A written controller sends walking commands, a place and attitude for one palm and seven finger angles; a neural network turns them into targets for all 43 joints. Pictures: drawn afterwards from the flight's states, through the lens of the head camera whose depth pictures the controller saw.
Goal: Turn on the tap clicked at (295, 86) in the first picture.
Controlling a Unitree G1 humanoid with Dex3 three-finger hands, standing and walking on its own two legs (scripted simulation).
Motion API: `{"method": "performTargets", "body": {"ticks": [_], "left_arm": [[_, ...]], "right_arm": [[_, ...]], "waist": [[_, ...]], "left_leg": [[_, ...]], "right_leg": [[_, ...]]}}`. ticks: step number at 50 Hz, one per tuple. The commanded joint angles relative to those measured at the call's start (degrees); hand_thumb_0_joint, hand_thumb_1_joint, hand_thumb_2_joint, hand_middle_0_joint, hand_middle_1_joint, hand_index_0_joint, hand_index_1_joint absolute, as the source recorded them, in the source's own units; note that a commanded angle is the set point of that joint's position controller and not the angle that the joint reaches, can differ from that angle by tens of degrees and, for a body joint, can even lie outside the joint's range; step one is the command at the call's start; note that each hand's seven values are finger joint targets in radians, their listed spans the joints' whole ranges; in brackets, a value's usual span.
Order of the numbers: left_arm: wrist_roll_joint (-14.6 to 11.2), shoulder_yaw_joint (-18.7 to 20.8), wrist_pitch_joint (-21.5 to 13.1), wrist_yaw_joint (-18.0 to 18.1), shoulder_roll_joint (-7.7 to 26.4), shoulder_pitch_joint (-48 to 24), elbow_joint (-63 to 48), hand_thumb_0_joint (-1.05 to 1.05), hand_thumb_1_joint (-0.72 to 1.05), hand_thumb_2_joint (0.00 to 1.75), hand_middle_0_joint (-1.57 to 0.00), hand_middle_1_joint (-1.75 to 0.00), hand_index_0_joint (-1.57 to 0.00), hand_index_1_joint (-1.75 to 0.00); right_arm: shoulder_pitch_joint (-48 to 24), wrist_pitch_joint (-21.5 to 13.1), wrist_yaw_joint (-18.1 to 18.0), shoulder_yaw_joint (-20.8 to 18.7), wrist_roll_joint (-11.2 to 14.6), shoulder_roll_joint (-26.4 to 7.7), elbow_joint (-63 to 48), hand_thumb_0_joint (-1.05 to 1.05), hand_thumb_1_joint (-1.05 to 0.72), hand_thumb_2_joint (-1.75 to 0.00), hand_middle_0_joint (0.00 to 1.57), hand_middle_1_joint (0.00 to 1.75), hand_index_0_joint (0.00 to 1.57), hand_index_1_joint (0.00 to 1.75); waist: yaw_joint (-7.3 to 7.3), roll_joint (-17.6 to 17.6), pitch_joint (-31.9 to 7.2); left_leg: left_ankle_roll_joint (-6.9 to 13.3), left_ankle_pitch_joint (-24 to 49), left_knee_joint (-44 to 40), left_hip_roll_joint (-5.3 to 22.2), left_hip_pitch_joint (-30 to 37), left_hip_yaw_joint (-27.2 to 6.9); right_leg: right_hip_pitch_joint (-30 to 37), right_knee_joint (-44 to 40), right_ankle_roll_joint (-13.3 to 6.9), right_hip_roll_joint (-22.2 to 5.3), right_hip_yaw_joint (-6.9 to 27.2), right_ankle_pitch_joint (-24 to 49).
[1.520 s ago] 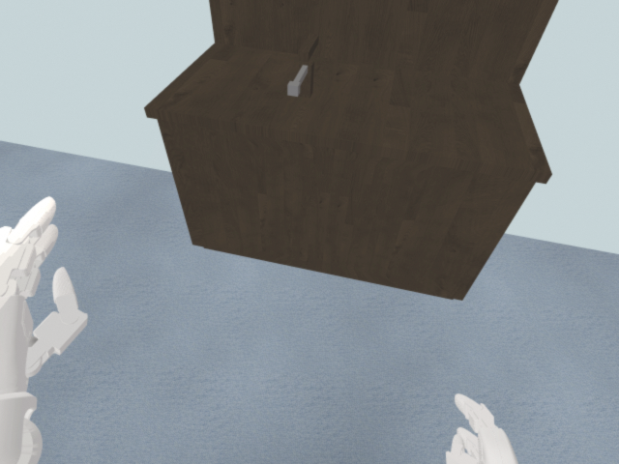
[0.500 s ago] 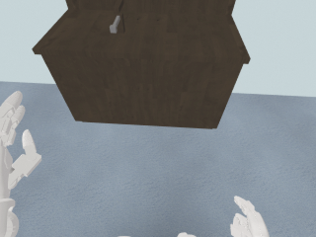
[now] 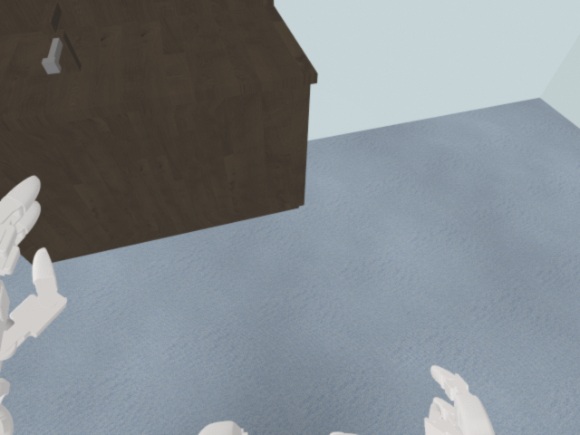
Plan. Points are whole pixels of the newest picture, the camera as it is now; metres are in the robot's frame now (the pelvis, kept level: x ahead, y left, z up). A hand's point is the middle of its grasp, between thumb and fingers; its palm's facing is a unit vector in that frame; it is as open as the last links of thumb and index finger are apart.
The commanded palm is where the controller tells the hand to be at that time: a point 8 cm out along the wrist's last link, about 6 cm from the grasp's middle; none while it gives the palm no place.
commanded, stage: take the last steps up to it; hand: left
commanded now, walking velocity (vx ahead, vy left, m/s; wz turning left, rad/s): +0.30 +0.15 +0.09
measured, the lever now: (51, 65) +0.90 +0.59 +0.03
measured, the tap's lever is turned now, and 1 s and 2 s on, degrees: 0 0 0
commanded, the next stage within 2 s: none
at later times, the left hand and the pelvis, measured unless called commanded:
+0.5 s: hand (64, 304) +0.22 +0.21 +0.17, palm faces +0.39 -0.82 -0.41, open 7.4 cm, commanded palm +0.15 +0.27 +0.19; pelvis +0.00 -0.01 +0.00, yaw +2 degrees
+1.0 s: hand (45, 199) +0.33 +0.27 +0.19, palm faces +0.38 -0.83 -0.42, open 7.4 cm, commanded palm +0.27 +0.32 +0.19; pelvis +0.11 +0.04 +0.01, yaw +0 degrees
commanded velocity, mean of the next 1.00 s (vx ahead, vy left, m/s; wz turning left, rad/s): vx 0.30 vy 0.15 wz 0.04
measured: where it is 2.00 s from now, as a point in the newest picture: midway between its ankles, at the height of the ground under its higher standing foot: (240, 400)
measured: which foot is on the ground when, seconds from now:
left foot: up 0.00-0.10, down 0.12-0.38, up 0.40-0.76, down 0.78-1.00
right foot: down 0.00-0.14, up 0.16-0.36, down 0.38-0.78, up 0.80-1.00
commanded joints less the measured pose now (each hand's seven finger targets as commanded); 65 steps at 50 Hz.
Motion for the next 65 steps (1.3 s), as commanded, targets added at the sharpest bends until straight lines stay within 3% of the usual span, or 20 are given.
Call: {"method": "performTargets", "body": {"ticks": [1,5,8,10,16,18,20,24,27,33,37,39,41,47,52,53,55,56,61,65], "left_arm": [[-0.2,11.2,-4.8,3.0,11.0,0.4,-13.4,0.0,0.9,0.9,-0.2,-0.3,-0.2,-0.3],[0.3,7.8,-4.0,3.4,8.8,-0.1,-9.9,0.0,0.9,0.9,-0.2,-0.3,-0.2,-0.3],[1.4,6.8,-4.2,3.3,8.0,-2.8,-5.9,0.0,0.9,0.9,-0.2,-0.3,-0.2,-0.3],[2.8,4.3,-3.8,2.6,6.7,-6.8,-2.6,0.0,0.9,0.9,-0.2,-0.3,-0.2,-0.3],[3.1,0.3,-2.9,2.0,5.2,-14.0,-3.1,0.0,0.9,0.9,-0.2,-0.3,-0.2,-0.3],[3.5,1.8,-3.1,2.1,7.3,-14.8,-3.6,0.0,0.9,0.9,-0.2,-0.3,-0.2,-0.3],[2.5,4.4,-3.5,2.3,10.6,-15.9,-4.2,0.0,0.9,0.9,-0.2,-0.3,-0.2,-0.3],[1.7,8.4,-5.2,1.8,11.9,-8.4,-6.5,0.0,0.9,0.9,-0.2,-0.3,-0.2,-0.3],[1.3,8.4,-6.5,2.0,9.9,-5.9,-6.8,0.0,0.9,0.9,-0.2,-0.3,-0.2,-0.3],[1.1,6.7,-5.1,2.9,7.4,-4.6,-5.5,0.0,0.9,0.9,-0.2,-0.3,-0.2,-0.3],[1.4,4.8,-5.1,3.3,7.1,-10.6,-8.2,0.0,0.9,0.9,-0.2,-0.3,-0.2,-0.3],[1.1,3.9,-5.7,3.2,6.4,-12.0,-10.8,0.0,0.9,0.9,-0.2,-0.3,-0.2,-0.3],[2.3,4.8,-6.0,3.2,9.4,-11.5,-7.3,0.0,0.9,0.9,-0.2,-0.3,-0.2,-0.3],[1.1,6.8,-5.6,2.9,8.3,-5.7,-14.8,0.0,0.9,0.9,-0.2,-0.3,-0.2,-0.3],[0.7,7.1,-4.1,2.6,7.0,-3.4,-6.6,0.0,0.9,0.9,-0.2,-0.3,-0.2,-0.3],[0.9,7.2,-3.7,2.5,7.2,-4.0,-4.8,0.0,0.9,0.9,-0.2,-0.3,-0.2,-0.3],[1.1,8.0,-2.8,2.3,9.3,-5.2,-0.7,0.0,0.9,0.9,-0.2,-0.3,-0.2,-0.3],[0.3,10.0,-3.2,2.4,10.6,-7.1,0.6,0.0,0.9,0.9,-0.2,-0.3,-0.2,-0.3],[1.5,6.4,-6.4,1.1,8.3,-8.8,-2.6,0.0,0.9,0.9,-0.2,-0.3,-0.2,-0.3],[1.6,6.0,-7.7,2.1,9.9,-11.9,-13.1,0.0,0.9,0.9,-0.2,-0.3,-0.2,-0.3]], "right_arm": [[-5.2,-3.7,-1.3,-1.3,-0.2,-4.2,-8.9,0.0,-0.9,-0.9,0.2,0.3,0.2,0.3],[-1.8,-4.7,-2.7,-2.1,-0.4,-5.7,-7.3,0.0,-0.9,-0.9,0.2,0.3,0.2,0.3],[-2.6,-4.7,-3.1,-2.2,-0.2,-6.8,-6.5,0.0,-0.9,-0.9,0.2,0.3,0.2,0.3],[-3.4,-5.7,-3.1,-1.9,-0.5,-5.8,-5.2,0.0,-0.9,-0.9,0.2,0.3,0.2,0.3],[-2.9,-6.6,-3.2,-2.2,-0.7,-6.8,-4.3,0.0,-0.9,-0.9,0.2,0.3,0.2,0.3],[-2.9,-6.4,-3.0,-2.1,-0.9,-6.0,-4.1,0.0,-0.9,-0.9,0.2,0.3,0.2,0.3],[-5.3,-6.1,-2.5,-2.6,-0.8,-5.7,-4.7,0.0,-0.9,-0.9,0.2,0.3,0.2,0.3],[-4.4,-4.7,-1.7,-2.4,-0.9,-5.3,-3.0,0.0,-0.9,-0.9,0.2,0.3,0.2,0.3],[-4.8,-4.1,-1.5,-1.6,-0.9,-3.8,-3.4,0.0,-0.9,-0.9,0.2,0.3,0.2,0.3],[-4.4,-5.3,-2.0,-2.5,-0.8,-3.3,-5.6,0.0,-0.9,-0.9,0.2,0.3,0.2,0.3],[-2.7,-6.0,-2.9,-3.5,-0.5,-4.9,-5.6,0.0,-0.9,-0.9,0.2,0.3,0.2,0.3],[-2.7,-6.2,-3.1,-4.6,-0.1,-7.4,-6.1,0.0,-0.9,-0.9,0.2,0.3,0.2,0.3],[-3.2,-6.6,-2.7,-3.4,-0.5,-5.7,-5.0,0.0,-0.9,-0.9,0.2,0.3,0.2,0.3],[-4.2,-8.0,-1.8,-3.0,0.1,-4.8,-4.1,0.0,-0.9,-0.9,0.2,0.3,0.2,0.3],[-3.4,-7.2,-2.3,-2.7,-0.3,-4.9,-3.7,0.0,-0.9,-0.9,0.2,0.3,0.2,0.3],[-3.2,-6.6,-2.3,-2.9,0.0,-4.7,-3.6,0.0,-0.9,-0.9,0.2,0.3,0.2,0.3],[-5.3,-5.7,-2.0,-2.8,0.1,-3.7,-5.4,0.0,-0.9,-0.9,0.2,0.3,0.2,0.3],[-5.4,-5.8,-1.7,-3.0,-0.3,-4.9,-4.3,0.0,-0.9,-0.9,0.2,0.3,0.2,0.3],[-6.0,-3.9,-1.1,-2.2,-0.4,-4.7,-2.3,0.0,-0.9,-0.9,0.2,0.3,0.2,0.3],[-6.2,-5.3,-1.1,-2.6,-0.8,-4.3,-3.9,0.0,-0.9,-0.9,0.2,0.3,0.2,0.3]], "waist": [[3.66,-5.2,-15.0],[2.01,1.4,-14.1],[1.83,17.1,-6.3],[1.44,14.8,1.4],[2.27,12.3,0.9],[2.93,4.2,-2.3],[3.65,-14.5,-2.8],[2.57,-2.1,-4.8],[2.21,-5.7,-6.6],[4.44,-10.5,-7.9],[2.26,-6.2,-9.2],[1.18,14.1,-12.7],[1.67,15.0,-10.4],[3.34,15.6,-6.8],[3.15,9.8,-8.8],[3.4,4.3,-9.9],[3.81,-19.7,-8.9],[3.66,-15.4,-7.6],[2.45,-7.3,-5.0],[3.0,-7.1,-5.8]], "left_leg": [[1.9,0.6,-14.1,-0.8,3.1,-0.3],[4.9,2.4,-36.0,-0.1,17.4,0.5],[14.2,-14.6,-46.5,16.0,11.7,-22.4],[15.5,-17.4,-47.6,15.2,2.5,-21.3],[10.4,-7.7,-39.9,8.0,1.1,-8.9],[8.2,-4.0,-27.5,4.8,-4.8,-4.8],[3.9,-4.3,3.1,-2.5,-16.8,-0.3],[2.3,5.9,8.9,2.4,-13.4,-5.3],[2.0,8.2,-2.8,3.1,-10.6,-0.9],[3.4,9.7,-21.1,-1.3,1.6,7.9],[4.4,14.2,-31.3,-1.9,16.5,9.4],[10.6,21.5,-34.2,11.3,31.8,-9.5],[17.6,19.3,-40.1,19.7,26.2,-22.4],[13.6,14.9,-40.2,11.8,13.1,-3.8],[9.6,10.8,-31.2,9.8,8.2,0.2],[8.5,9.7,-23.5,7.8,5.7,1.9],[4.2,-5.7,5.9,-2.3,-16.1,4.0],[3.2,-3.0,14.5,-0.4,-18.5,-3.4],[1.7,7.1,14.7,3.5,-17.1,-3.5],[2.8,9.9,-7.4,3.5,-3.8,2.3]], "right_leg": [[12.1,-14.4,-5.8,-15.4,17.2,9.0],[6.1,-11.8,-0.9,-9.8,12.9,-14.5],[-5.1,12.7,3.6,-0.4,-1.3,-16.1],[-6.1,21.6,4.2,-2.3,-1.4,-12.5],[9.1,-3.3,4.7,-2.5,-8.5,-12.3],[18.8,-12.1,1.8,-8.3,-0.6,-11.4],[20.6,-24.6,-7.4,-29.1,32.1,-18.7],[14.6,-21.4,-6.9,-24.8,18.0,-7.5],[17.9,-18.1,-5.0,-21.3,6.6,8.7],[17.3,-14.5,-3.5,-18.6,5.3,12.8],[11.3,-4.1,-0.2,-14.9,0.9,9.1],[-5.2,18.7,4.5,-7.3,-6.1,-6.0],[-12.8,35.3,4.2,-6.2,-1.7,-22.4],[-4.2,18.5,5.3,-7.9,-6.2,-11.8],[11.7,-3.1,5.3,-4.5,-10.8,-4.3],[16.5,-8.2,4.3,-6.1,-7.8,-2.1],[26.6,-18.8,-6.1,-27.7,31.0,-0.7],[24.5,-20.1,-7.2,-31.2,33.0,0.3],[17.7,-16.2,-3.9,-23.3,6.9,15.6],[12.6,-15.6,-2.9,-21.1,-0.3,16.7]]}}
